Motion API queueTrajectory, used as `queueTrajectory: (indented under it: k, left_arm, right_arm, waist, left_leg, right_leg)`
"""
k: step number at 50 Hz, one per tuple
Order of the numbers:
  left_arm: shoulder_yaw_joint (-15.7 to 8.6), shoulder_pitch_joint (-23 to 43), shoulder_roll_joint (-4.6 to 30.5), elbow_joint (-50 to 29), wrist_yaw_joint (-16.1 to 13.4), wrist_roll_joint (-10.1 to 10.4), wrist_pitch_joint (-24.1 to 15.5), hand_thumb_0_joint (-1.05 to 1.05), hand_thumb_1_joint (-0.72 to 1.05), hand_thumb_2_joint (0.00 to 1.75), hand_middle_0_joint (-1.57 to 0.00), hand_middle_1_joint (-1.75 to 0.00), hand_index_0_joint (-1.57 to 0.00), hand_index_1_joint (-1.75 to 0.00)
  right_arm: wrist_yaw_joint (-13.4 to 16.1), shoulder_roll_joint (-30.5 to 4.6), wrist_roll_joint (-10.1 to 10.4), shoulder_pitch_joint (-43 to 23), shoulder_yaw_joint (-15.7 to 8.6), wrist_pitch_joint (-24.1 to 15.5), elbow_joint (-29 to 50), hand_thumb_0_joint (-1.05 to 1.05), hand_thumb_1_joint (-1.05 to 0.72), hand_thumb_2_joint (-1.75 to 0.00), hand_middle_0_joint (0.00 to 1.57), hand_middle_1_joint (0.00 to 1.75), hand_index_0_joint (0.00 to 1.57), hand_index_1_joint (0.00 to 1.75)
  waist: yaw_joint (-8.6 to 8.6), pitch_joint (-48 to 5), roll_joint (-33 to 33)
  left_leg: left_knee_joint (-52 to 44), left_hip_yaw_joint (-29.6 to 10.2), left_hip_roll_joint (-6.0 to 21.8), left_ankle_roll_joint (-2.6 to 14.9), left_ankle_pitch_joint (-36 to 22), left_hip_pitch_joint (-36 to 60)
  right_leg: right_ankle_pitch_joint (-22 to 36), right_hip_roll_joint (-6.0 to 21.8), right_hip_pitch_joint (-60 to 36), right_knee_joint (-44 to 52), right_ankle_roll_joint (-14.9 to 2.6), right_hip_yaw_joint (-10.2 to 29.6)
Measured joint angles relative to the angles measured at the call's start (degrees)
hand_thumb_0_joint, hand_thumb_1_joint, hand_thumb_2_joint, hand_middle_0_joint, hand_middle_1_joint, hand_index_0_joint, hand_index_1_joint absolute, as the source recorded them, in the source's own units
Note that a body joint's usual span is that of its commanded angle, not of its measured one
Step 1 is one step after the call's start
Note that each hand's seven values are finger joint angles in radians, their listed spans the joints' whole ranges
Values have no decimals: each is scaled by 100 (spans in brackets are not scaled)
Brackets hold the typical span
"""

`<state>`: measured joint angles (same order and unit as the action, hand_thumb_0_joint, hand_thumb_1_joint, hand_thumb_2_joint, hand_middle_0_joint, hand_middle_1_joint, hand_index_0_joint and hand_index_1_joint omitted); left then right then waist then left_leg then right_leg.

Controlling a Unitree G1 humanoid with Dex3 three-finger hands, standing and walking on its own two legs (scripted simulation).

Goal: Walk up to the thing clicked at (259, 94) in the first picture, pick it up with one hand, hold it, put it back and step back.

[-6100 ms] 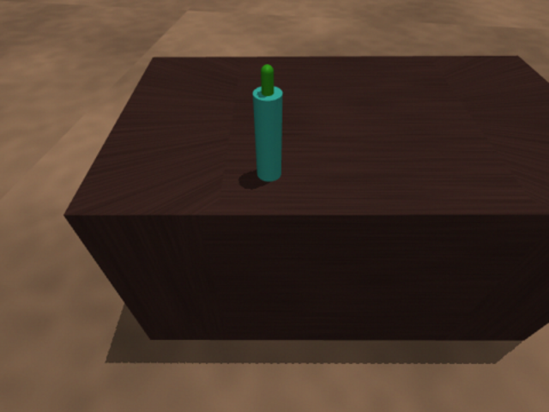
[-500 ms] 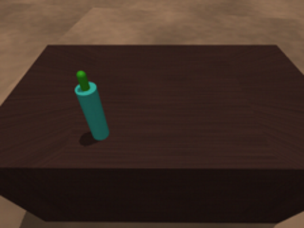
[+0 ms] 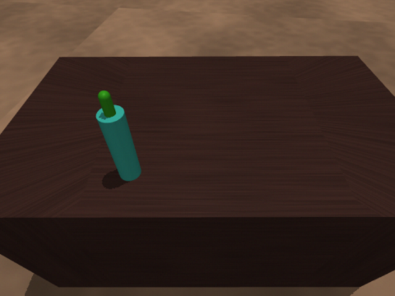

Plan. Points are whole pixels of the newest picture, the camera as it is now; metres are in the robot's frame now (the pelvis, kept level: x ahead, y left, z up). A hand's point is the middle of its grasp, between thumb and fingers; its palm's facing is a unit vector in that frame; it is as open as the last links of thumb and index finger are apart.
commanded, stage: rise first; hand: left
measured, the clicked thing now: (118, 138) +0.47 +0.21 +0.05
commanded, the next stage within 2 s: go down in 1.76 s
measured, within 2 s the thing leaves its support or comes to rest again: neither
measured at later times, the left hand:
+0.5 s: hand (85, 282) +0.19 +0.24 -0.08, palm faces +0.21 -0.92 -0.34, open 16.3 cm
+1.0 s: hand (72, 268) +0.19 +0.24 +0.01, palm faces +0.23 -0.90 -0.36, open 17.4 cm
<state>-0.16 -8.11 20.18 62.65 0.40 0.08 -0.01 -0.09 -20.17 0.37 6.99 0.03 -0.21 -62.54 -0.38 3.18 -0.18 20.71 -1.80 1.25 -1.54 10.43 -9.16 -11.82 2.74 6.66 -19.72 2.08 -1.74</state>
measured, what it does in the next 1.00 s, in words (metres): stands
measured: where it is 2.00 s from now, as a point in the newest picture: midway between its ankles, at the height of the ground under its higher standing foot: outside the picture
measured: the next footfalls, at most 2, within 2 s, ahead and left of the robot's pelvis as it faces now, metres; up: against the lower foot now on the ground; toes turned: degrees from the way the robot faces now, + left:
none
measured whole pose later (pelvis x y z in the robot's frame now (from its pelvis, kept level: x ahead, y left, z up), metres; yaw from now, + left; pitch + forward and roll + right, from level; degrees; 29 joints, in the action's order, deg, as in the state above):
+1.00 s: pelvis +0.01 +0.00 +0.00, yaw -2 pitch -3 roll +0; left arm -10.3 -24.9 16.2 2.5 -2.2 2.3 -6.6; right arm 2.8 -13.1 0.6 14.5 -6.3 -3.6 -34.6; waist -2.4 2.6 -2.6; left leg 23.9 -0.4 2.0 -1.8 13.2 -8.1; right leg -14.4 2.1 6.7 -23.8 1.7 -0.3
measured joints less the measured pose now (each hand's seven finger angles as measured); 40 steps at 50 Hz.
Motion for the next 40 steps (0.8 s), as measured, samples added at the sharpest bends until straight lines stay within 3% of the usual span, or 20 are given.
queueTrajectory:
  k: [2, 5, 7, 11, 18, 25, 31, 40]
  left_arm:
    - [-21, -30, -65, -469, -108, 246, -162, 1, 86, 85, -17, -26, -17, -26]
    - [-278, 206, -203, -881, -227, 412, -389, 1, 76, 75, -13, -20, -13, -20]
    - [-382, 370, -246, -1147, -331, 432, -456, 1, 66, 65, -11, -16, -11, -16]
    - [-642, 436, -310, -1590, -374, 270, -523, 1, 46, 46, -9, -11, -9, -11]
    - [-799, -146, -369, -2456, -413, 240, -397, 0, 9, 21, -6, -7, -7, -5]
    - [-797, -617, -420, -3401, -491, 217, -383, 0, -25, 8, -5, -5, -5, -4]
    - [-838, -948, -449, -4237, -489, 202, -395, 0, -42, 3, -4, -5, -5, -3]
    - [-924, -1388, -421, -5281, -374, 234, -461, -1, -48, 1, -4, -4, -4, -3]
  right_arm:
    - [119, 69, 224, -38, -36, -200, 435, 1, -87, -85, 17, 26, 17, 26]
    - [250, 232, 343, -350, -254, -413, 700, 1, -76, -75, 13, 19, 13, 19]
    - [346, 317, 354, -480, -367, -466, 890, 1, -66, -65, 11, 16, 11, 15]
    - [374, 451, 233, -400, -620, -511, 1263, 1, -43, -45, 8, 11, 8, 10]
    - [349, 560, 223, 224, -555, -284, 1910, 0, -3, -22, 6, 7, 6, 6]
    - [392, 685, 170, 625, -430, -299, 2642, 0, 29, -10, 6, 5, 5, 5]
    - [392, 716, 106, 762, -421, -372, 3014, -1, 44, -5, 6, 5, 5, 5]
    - [331, 695, 86, 833, -531, -341, 2948, -1, 52, -2, 6, 5, 5, 5]
  waist:
    - [11, 147, -2]
    - [6, 272, -11]
    - [-19, 235, -8]
    - [-26, -47, -4]
    - [-70, -389, -27]
    - [-115, -248, -63]
    - [-152, -219, -93]
    - [-181, -203, -172]
  left_leg:
    - [186, 38, 4, 1, 66, -145]
    - [401, 88, 28, -6, 118, -396]
    - [475, 106, 43, -10, 129, -538]
    - [480, 126, 55, -11, 143, -668]
    - [389, 201, 70, -13, 235, -464]
    - [368, 197, 61, -9, 286, -260]
    - [346, 190, 64, -10, 317, -103]
    - [337, 181, 68, -13, 343, 66]
  right_leg:
    - [-77, -2, 188, -238, -7, 49]
    - [-118, -25, 474, -475, -12, 112]
    - [-124, -40, 629, -555, -15, 135]
    - [-136, -51, 774, -570, -19, 155]
    - [-208, -61, 605, -489, -19, 219]
    - [-262, -50, 396, -466, -15, 210]
    - [-280, -52, 223, -415, -14, 198]
    - [-304, -55, 45, -397, -18, 185]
